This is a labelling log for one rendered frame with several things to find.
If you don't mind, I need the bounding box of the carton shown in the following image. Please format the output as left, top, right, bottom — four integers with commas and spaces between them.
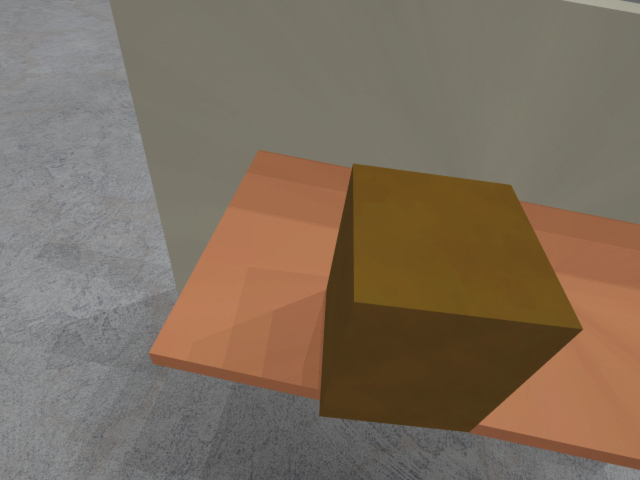
319, 164, 583, 432

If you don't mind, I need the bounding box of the table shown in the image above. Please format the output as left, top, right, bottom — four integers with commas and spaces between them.
149, 150, 640, 470

